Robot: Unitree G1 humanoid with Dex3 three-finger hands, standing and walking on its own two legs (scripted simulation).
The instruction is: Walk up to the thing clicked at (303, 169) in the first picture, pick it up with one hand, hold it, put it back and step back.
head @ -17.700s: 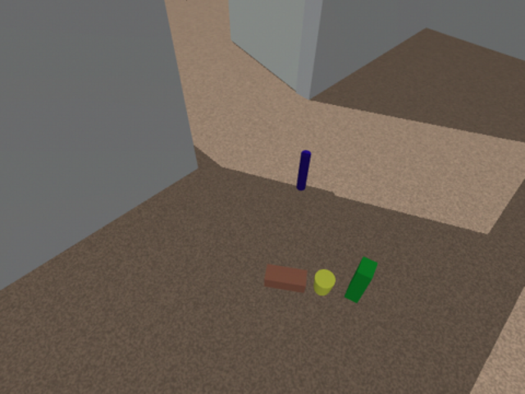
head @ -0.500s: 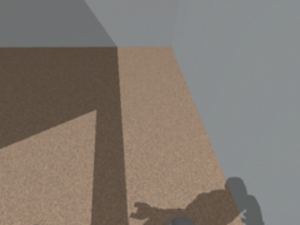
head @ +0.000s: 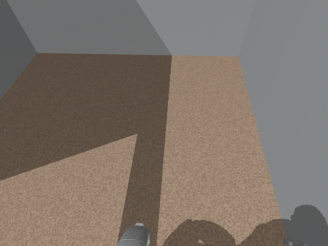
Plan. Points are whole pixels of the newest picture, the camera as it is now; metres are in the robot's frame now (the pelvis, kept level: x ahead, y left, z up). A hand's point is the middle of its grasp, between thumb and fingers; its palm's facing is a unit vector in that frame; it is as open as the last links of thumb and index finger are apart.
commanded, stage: walk up
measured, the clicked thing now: out of the picture -0.34 +1.11 -0.66
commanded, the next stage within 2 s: none
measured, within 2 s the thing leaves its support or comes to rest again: neither
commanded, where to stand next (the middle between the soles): +0.69 +0.02 m, yaw +0 degrees
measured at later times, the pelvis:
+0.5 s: pelvis +0.23 +0.02 -0.01, yaw +0 degrees
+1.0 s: pelvis +0.40 -0.01 -0.01, yaw +10 degrees
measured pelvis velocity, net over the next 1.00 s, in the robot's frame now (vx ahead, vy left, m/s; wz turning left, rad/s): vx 0.40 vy -0.01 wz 0.17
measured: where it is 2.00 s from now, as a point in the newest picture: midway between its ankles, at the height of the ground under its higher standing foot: (182, 163)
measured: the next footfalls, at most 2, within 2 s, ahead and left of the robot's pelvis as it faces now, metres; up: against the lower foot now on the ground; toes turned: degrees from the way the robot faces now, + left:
left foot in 0.14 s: +0.24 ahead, +0.14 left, +0.00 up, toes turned +6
right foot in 0.58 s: +0.42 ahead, -0.13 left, +0.00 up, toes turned -5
